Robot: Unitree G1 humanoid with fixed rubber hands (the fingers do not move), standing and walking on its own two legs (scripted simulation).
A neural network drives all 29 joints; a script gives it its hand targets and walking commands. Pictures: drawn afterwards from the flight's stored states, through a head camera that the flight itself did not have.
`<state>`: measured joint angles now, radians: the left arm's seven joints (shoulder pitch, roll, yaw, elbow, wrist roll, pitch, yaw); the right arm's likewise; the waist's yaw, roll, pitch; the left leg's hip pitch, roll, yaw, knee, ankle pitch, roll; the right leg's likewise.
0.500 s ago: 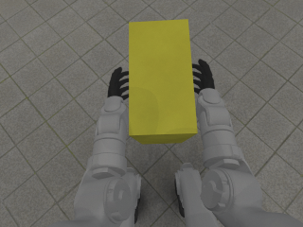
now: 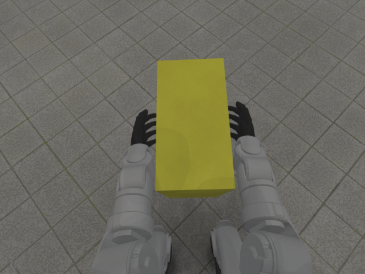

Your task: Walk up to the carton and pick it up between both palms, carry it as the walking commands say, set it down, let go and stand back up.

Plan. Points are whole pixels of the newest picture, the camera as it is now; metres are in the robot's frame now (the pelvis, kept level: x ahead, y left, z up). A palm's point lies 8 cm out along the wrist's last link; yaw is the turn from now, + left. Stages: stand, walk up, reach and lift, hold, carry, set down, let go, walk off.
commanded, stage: reach and lift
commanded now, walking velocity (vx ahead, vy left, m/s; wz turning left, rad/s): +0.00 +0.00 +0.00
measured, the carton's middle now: (192, 140) +0.43 -0.01 -0.11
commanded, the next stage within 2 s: none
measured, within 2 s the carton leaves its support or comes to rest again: neither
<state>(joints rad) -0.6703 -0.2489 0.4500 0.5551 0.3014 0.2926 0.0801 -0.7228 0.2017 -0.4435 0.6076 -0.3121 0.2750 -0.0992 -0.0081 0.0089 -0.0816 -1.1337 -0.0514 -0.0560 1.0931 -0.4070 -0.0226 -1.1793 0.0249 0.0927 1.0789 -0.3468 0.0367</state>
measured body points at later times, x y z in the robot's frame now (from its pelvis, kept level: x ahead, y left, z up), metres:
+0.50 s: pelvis +0.01 +0.00 +0.06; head +0.13 -0.01 +0.49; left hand +0.39 +0.11 +0.03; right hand +0.40 -0.13 +0.03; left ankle +0.05 +0.13 -0.64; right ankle +0.08 -0.13 -0.64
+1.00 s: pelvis +0.03 -0.01 +0.09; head +0.06 -0.01 +0.54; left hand +0.38 +0.11 +0.10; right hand +0.38 -0.13 +0.10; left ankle +0.05 +0.13 -0.64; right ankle +0.08 -0.13 -0.64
